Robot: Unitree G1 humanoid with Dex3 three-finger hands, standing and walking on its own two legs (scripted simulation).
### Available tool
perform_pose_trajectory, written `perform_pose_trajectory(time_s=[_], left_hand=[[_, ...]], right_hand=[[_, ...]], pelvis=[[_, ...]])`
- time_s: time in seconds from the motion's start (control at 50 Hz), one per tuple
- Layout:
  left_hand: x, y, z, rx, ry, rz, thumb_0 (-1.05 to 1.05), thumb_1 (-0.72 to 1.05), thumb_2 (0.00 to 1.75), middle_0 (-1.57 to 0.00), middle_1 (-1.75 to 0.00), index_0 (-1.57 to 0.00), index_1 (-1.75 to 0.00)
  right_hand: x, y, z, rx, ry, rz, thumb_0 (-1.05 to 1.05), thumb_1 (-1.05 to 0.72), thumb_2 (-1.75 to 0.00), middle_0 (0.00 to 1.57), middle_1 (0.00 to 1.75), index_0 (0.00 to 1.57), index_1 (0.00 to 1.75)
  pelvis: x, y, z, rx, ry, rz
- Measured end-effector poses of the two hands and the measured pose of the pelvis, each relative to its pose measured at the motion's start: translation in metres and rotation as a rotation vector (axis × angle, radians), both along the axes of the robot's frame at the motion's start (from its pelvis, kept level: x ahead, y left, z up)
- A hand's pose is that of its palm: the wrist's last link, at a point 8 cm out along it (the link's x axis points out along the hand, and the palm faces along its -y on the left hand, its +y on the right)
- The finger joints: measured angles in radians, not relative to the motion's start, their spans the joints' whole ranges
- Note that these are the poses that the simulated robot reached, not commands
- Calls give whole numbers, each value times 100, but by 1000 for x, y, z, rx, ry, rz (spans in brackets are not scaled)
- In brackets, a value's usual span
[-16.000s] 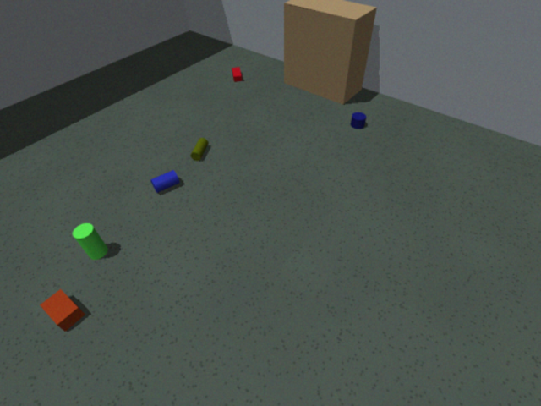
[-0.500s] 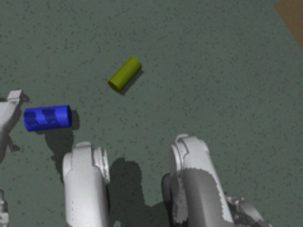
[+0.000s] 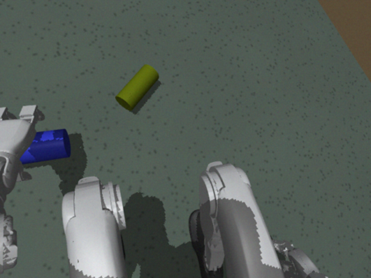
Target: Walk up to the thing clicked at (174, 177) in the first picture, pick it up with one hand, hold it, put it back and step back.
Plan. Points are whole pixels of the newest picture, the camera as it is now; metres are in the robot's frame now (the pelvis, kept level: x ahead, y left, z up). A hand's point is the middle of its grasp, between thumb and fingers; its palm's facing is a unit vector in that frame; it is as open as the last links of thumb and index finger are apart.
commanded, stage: approach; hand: left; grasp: from above
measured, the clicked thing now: (40, 146) +0.43 +0.32 -0.28
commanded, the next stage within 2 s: close in in 0.96 s
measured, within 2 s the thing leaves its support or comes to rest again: neither
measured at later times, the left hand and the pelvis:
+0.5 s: hand (5, 153) +0.39 +0.35 -0.17, palm faces -0.57 -0.15 -0.81, open 14.0 cm; pelvis +0.00 +0.00 +0.01, yaw +0 degrees
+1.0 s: hand (13, 120) +0.45 +0.33 -0.15, palm faces -0.38 -0.04 -0.92, open 14.1 cm; pelvis -0.01 +0.01 +0.00, yaw -1 degrees
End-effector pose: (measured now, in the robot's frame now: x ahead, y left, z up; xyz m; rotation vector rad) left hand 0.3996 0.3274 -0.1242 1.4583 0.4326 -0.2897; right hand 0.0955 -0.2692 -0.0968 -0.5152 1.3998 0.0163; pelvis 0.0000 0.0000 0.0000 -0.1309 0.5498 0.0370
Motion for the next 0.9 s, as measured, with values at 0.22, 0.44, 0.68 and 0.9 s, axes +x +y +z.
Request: perform_pose_trajectory(time_s=[0.22, 0.44, 0.68, 0.9], left_hand=[[44, -33, 14, 76, -137, 41, 0, -52, 99, -9, -103, -8, -102], [26, 14, 20, 111, 121, 205, 0, -52, 98, -8, -104, -9, -103], [-25, 21, 9, -48, -46, -31, 0, -48, 93, -11, -103, -12, -101], [28, 8, 29, 83, -133, 42, 0, -53, 101, -10, -101, -9, -101]], right_hand=[[-23, -5, 1, 7, -14, -80, 0, -90, -89, 20, 30, 20, 30], [-33, 5, -8, 75, 32, -68, 0, -91, -89, 20, 30, 20, 30], [7, 2, 5, -27, 31, 26, 1, -91, -89, 20, 30, 20, 30], [45, 11, 12, -24, -168, 78, 0, -90, -89, 20, 30, 20, 30]], pelvis=[[2, -2, -2, 16, 20, -6], [0, -2, 6, 17, 11, -6], [2, 7, 0, -17, -24, 10], [-7, 8, -2, -14, -13, 13]])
